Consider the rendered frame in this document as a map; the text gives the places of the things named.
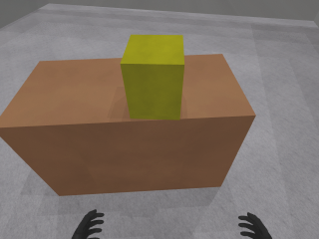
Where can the pedestal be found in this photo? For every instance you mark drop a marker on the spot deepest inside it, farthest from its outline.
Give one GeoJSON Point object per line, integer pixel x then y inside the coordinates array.
{"type": "Point", "coordinates": [70, 122]}

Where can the robot right hand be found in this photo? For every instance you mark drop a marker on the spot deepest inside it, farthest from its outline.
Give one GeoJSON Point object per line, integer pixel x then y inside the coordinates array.
{"type": "Point", "coordinates": [260, 231]}

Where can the carton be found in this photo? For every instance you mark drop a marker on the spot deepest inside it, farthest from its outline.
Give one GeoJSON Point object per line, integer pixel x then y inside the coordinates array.
{"type": "Point", "coordinates": [153, 69]}

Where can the robot left hand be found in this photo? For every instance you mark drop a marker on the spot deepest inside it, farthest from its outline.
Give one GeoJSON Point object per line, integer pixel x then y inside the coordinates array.
{"type": "Point", "coordinates": [83, 230]}

